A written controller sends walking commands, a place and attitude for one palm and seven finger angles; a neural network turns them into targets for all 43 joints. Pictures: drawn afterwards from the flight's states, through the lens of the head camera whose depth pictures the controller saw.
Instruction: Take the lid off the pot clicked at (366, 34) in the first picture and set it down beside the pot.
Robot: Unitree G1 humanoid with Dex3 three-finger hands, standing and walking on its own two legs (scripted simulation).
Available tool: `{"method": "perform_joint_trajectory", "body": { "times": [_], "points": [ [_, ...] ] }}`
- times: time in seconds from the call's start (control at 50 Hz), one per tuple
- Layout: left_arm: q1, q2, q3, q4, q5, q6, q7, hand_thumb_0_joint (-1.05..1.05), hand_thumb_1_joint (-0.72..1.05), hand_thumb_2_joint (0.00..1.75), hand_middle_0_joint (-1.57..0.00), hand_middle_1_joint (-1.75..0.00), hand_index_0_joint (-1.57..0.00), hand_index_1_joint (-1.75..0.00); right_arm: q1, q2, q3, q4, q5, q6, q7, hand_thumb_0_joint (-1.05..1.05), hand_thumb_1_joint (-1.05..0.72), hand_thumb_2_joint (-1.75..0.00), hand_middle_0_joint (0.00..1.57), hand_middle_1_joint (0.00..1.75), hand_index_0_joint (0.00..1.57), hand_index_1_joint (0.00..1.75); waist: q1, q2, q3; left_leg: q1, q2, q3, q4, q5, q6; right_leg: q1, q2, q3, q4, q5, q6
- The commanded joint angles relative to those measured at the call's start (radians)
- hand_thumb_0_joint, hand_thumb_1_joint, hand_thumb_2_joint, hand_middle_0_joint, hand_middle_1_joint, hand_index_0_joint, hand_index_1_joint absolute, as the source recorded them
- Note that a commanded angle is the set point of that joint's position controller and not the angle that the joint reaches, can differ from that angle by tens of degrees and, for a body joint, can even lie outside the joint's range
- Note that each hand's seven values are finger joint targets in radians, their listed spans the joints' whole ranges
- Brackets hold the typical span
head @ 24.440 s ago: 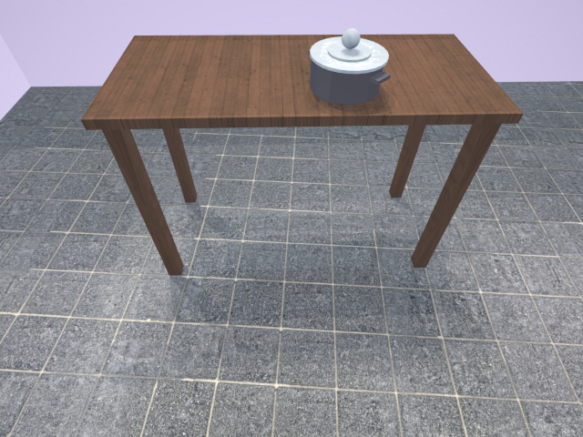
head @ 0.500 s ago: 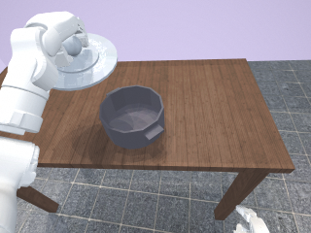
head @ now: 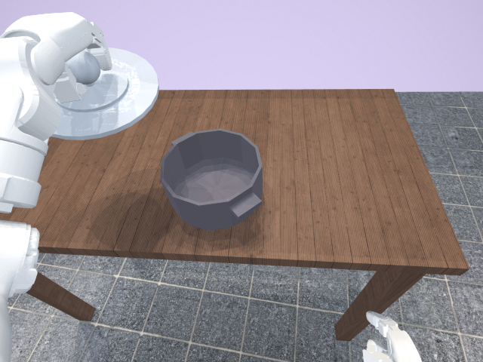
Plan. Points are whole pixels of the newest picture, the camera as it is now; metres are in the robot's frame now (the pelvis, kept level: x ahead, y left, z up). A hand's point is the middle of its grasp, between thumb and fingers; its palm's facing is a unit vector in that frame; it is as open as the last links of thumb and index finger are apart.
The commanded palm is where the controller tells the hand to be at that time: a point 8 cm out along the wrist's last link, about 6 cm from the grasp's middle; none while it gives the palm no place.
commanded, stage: move the lid sideways beside the pot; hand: left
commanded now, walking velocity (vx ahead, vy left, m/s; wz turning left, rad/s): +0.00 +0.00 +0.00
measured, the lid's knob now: (82, 67) +0.47 +0.25 +0.26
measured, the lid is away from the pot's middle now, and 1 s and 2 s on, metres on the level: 0.17 0.25 0.24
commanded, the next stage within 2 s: lower the lid onto the table in 0.64 s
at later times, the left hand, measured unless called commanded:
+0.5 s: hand (33, 83) +0.44 +0.30 +0.26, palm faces -0.19 +0.00 -0.98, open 7.8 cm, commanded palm +0.42 +0.31 +0.34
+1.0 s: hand (26, 94) +0.43 +0.32 +0.25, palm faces -0.19 -0.02 -0.98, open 7.8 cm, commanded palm +0.40 +0.31 +0.32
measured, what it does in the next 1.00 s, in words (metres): stands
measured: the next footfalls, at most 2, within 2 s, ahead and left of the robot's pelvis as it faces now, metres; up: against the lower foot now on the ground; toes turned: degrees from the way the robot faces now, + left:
none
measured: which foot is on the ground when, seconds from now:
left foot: down 0.00-1.00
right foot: down 0.00-1.00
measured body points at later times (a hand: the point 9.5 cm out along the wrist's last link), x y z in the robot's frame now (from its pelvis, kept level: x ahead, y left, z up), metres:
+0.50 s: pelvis +0.00 +0.00 +0.00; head +0.04 -0.02 +0.45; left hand +0.44 +0.30 +0.31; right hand +0.11 -0.26 -0.12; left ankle -0.02 +0.09 -0.74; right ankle +0.01 -0.14 -0.74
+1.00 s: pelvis +0.01 +0.01 +0.00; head +0.05 -0.01 +0.45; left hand +0.43 +0.31 +0.30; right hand +0.15 -0.24 -0.12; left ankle -0.02 +0.09 -0.74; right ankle +0.01 -0.14 -0.74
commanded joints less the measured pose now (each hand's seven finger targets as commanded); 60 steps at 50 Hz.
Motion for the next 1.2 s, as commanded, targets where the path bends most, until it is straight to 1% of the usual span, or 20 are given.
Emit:
{"method": "perform_joint_trajectory", "body": {
  "times": [0.0, 0.04, 0.16, 0.24, 0.28, 0.34, 0.36, 0.44, 0.58, 0.62, 0.68, 0.74, 0.86, 0.88, 0.92, 1.0, 1.06, 1.12, 1.16, 1.18],
  "points": [
    [-0.553, 0.338, 0.189, -0.136, 0.036, -0.008, 0.065, 0.0, 0.6, 1.11, -1.27, -1.08, -0.8, -0.93, -0.064, -0.123, -0.043, -0.129, -0.003, -0.033, -0.014, 0.0, -0.9, -0.9, 0.2, 0.3, 0.2, 0.3, -0.009, -0.047, -0.42, 0.14, 0.017, -0.046, -0.003, 0.418, 0.015, 0.183, 0.047, 0.005, 0.015, 0.284, -0.074],
    [-0.535, 0.343, 0.174, -0.095, 0.02, -0.017, 0.066, 0.0, 0.6, 1.11, -1.27, -1.08, -0.8, -0.93, -0.054, -0.143, -0.047, -0.122, 0.0, -0.026, -0.014, 0.0, -0.9, -0.9, 0.2, 0.3, 0.2, 0.3, -0.022, -0.042, -0.383, 0.123, 0.021, -0.045, -0.004, 0.382, 0.011, 0.161, 0.042, 0.005, 0.007, 0.266, -0.076],
    [-0.593, 0.409, 0.216, -0.162, 0.039, -0.051, 0.071, 0.0, 0.6, 1.11, -1.27, -1.08, -0.8, -0.93, -0.049, -0.126, -0.044, -0.132, -0.001, -0.023, -0.019, 0.0, -0.9, -0.9, 0.2, 0.3, 0.2, 0.3, -0.009, 0.013, -0.462, 0.149, 0.019, -0.051, -0.008, 0.41, 0.013, 0.202, 0.049, 0.012, 0.011, 0.261, -0.074],
    [-0.519, 0.388, 0.189, -0.02, 0.027, -0.061, 0.067, 0.0, 0.6, 1.11, -1.27, -1.08, -0.8, -0.93, -0.025, -0.148, -0.049, -0.111, 0.003, -0.014, -0.028, 0.0, -0.9, -0.9, 0.2, 0.3, 0.2, 0.3, -0.032, -0.006, -0.352, 0.109, 0.021, -0.043, -0.009, 0.326, 0.014, 0.142, 0.046, 0.0, -0.013, 0.216, -0.077],
    [-0.597, 0.395, 0.183, -0.047, 0.047, -0.076, 0.067, 0.0, 0.6, 1.11, -1.27, -1.08, -0.8, -0.93, -0.034, -0.134, -0.044, -0.115, 0.005, -0.012, -0.034, 0.0, -0.9, -0.9, 0.2, 0.3, 0.2, 0.3, -0.032, -0.005, -0.366, 0.101, 0.017, -0.046, -0.017, 0.294, 0.017, 0.153, 0.052, -0.005, -0.011, 0.197, -0.076],
    [-0.601, 0.465, 0.228, -0.074, 0.036, -0.103, 0.083, 0.0, 0.6, 1.11, -1.27, -1.08, -0.8, -0.93, -0.009, -0.151, -0.051, -0.11, 0.001, -0.02, -0.037, 0.0, -0.9, -0.9, 0.2, 0.3, 0.2, 0.3, -0.035, 0.045, -0.418, 0.135, 0.017, -0.052, -0.004, 0.35, 0.018, 0.172, 0.049, 0.005, -0.008, 0.228, -0.08],
    [-0.642, 0.441, 0.208, -0.101, 0.048, -0.112, 0.082, 0.0, 0.6, 1.11, -1.27, -1.08, -0.8, -0.93, -0.005, -0.13, -0.046, -0.112, 0.001, -0.024, -0.038, 0.0, -0.9, -0.9, 0.2, 0.3, 0.2, 0.3, -0.032, 0.054, -0.455, 0.149, 0.016, -0.058, -0.015, 0.369, 0.017, 0.186, 0.058, 0.004, -0.007, 0.218, -0.077],
    [-0.585, 0.456, 0.218, -0.004, 0.039, -0.123, 0.081, 0.0, 0.6, 1.11, -1.27, -1.08, -0.8, -0.93, 0.021, -0.154, -0.055, -0.094, 0.002, -0.018, -0.042, 0.0, -0.9, -0.9, 0.2, 0.3, 0.2, 0.3, -0.041, 0.033, -0.389, 0.129, 0.019, -0.056, -0.01, 0.344, 0.018, 0.154, 0.052, -0.001, -0.022, 0.214, -0.08],
    [-0.582, 0.501, 0.269, -0.024, 0.058, -0.139, 0.075, 0.0, 0.6, 1.11, -1.27, -1.08, -0.8, -0.93, 0.018, -0.144, -0.059, -0.102, -0.005, -0.012, -0.037, 0.0, -0.9, -0.9, 0.2, 0.3, 0.2, 0.3, -0.024, 0.027, -0.44, 0.139, 0.02, -0.059, 0.005, 0.432, 0.024, 0.202, 0.052, 0.007, -0.01, 0.283, -0.081],
    [-0.572, 0.463, 0.239, -0.026, 0.055, -0.134, 0.068, 0.0, 0.6, 1.11, -1.27, -1.08, -0.8, -0.93, 0.017, -0.141, -0.058, -0.099, -0.002, -0.006, -0.036, 0.0, -0.9, -0.9, 0.2, 0.3, 0.2, 0.3, -0.03, 0.035, -0.43, 0.157, 0.024, -0.06, 0.009, 0.492, 0.022, 0.18, 0.054, 0.0, -0.008, 0.302, -0.079],
    [-0.536, 0.529, 0.313, -0.122, 0.051, -0.136, 0.072, 0.0, 0.6, 1.11, -1.27, -1.08, -0.8, -0.93, 0.003, -0.142, -0.061, -0.117, -0.01, -0.011, -0.025, 0.0, -0.9, -0.9, 0.2, 0.3, 0.2, 0.3, -0.009, 0.076, -0.488, 0.195, 0.026, -0.07, 0.03, 0.587, 0.024, 0.203, 0.05, 0.011, 0.003, 0.332, -0.082],
    [-0.436, 0.477, 0.272, 0.028, 0.034, -0.105, 0.062, 0.0, 0.6, 1.11, -1.27, -1.08, -0.8, -0.93, 0.026, -0.157, -0.061, -0.101, 0.001, -0.002, -0.019, 0.0, -0.9, -0.9, 0.2, 0.3, 0.2, 0.3, -0.021, 0.014, -0.386, 0.144, 0.031, -0.065, 0.019, 0.554, 0.017, 0.161, 0.053, -0.004, -0.009, 0.318, -0.076],
    [-0.455, 0.491, 0.299, -0.181, 0.036, -0.08, 0.062, 0.0, 0.6, 1.11, -1.27, -1.08, -0.8, -0.93, -0.005, -0.138, -0.058, -0.133, -0.005, -0.013, -0.01, 0.0, -0.9, -0.9, 0.2, 0.3, 0.2, 0.3, -0.003, 0.046, -0.491, 0.212, 0.033, -0.077, 0.033, 0.651, 0.018, 0.198, 0.054, 0.009, 0.012, 0.346, -0.071],
    [-0.426, 0.469, 0.289, -0.106, 0.038, -0.072, 0.058, 0.0, 0.6, 1.11, -1.27, -1.08, -0.8, -0.93, -0.01, -0.137, -0.056, -0.126, -0.004, -0.012, -0.014, 0.0, -0.9, -0.9, 0.2, 0.3, 0.2, 0.3, -0.012, 0.01, -0.422, 0.181, 0.032, -0.072, 0.036, 0.59, 0.019, 0.169, 0.054, -0.001, 0.003, 0.327, -0.071],
    [-0.438, 0.468, 0.279, -0.095, 0.033, -0.071, 0.054, 0.0, 0.6, 1.11, -1.27, -1.08, -0.8, -0.93, -0.01, -0.142, -0.055, -0.124, 0.002, -0.005, -0.02, 0.0, -0.9, -0.9, 0.2, 0.3, 0.2, 0.3, -0.014, -0.027, -0.397, 0.156, 0.03, -0.064, 0.016, 0.511, 0.018, 0.168, 0.055, -0.005, -0.002, 0.3, -0.069],
    [-0.503, 0.427, 0.243, -0.199, 0.03, -0.075, 0.065, 0.0, 0.6, 1.11, -1.27, -1.08, -0.8, -0.93, -0.028, -0.13, -0.055, -0.128, -0.003, -0.015, -0.021, 0.0, -0.9, -0.9, 0.2, 0.3, 0.2, 0.3, -0.021, 0.063, -0.446, 0.219, 0.029, -0.079, 0.025, 0.572, 0.015, 0.153, 0.058, -0.001, 0.001, 0.292, -0.074],
    [-0.475, 0.453, 0.267, -0.156, 0.034, -0.075, 0.073, 0.0, 0.6, 1.11, -1.27, -1.08, -0.8, -0.93, -0.013, -0.132, -0.051, -0.119, -0.006, -0.017, -0.022, 0.0, -0.9, -0.9, 0.2, 0.3, 0.2, 0.3, -0.019, 0.031, -0.44, 0.193, 0.028, -0.08, 0.016, 0.518, 0.011, 0.161, 0.063, -0.004, -0.005, 0.262, -0.071],
    [-0.467, 0.385, 0.207, -0.102, 0.029, -0.079, 0.071, 0.0, 0.6, 1.11, -1.27, -1.08, -0.8, -0.93, -0.029, -0.13, -0.048, -0.113, 0.0, -0.012, -0.027, 0.0, -0.9, -0.9, 0.2, 0.3, 0.2, 0.3, -0.032, 0.026, -0.373, 0.163, 0.025, -0.074, 0.006, 0.444, 0.01, 0.129, 0.063, -0.017, -0.011, 0.234, -0.075],
    [-0.512, 0.402, 0.219, -0.217, 0.023, -0.09, 0.084, 0.0, 0.6, 1.11, -1.27, -1.08, -0.8, -0.93, -0.028, -0.127, -0.052, -0.125, -0.004, -0.021, -0.022, 0.0, -0.9, -0.9, 0.2, 0.3, 0.2, 0.3, -0.023, 0.08, -0.451, 0.214, 0.028, -0.087, 0.008, 0.501, 0.007, 0.148, 0.064, -0.006, -0.005, 0.234, -0.076],
    [-0.497, 0.374, 0.201, -0.184, 0.028, -0.087, 0.084, 0.0, 0.6, 1.11, -1.27, -1.08, -0.8, -0.93, -0.04, -0.124, -0.051, -0.123, -0.006, -0.024, -0.024, 0.0, -0.9, -0.9, 0.2, 0.3, 0.2, 0.3, -0.029, 0.081, -0.424, 0.211, 0.024, -0.088, 0.015, 0.485, 0.009, 0.127, 0.064, -0.011, -0.008, 0.225, -0.079]
  ]
}}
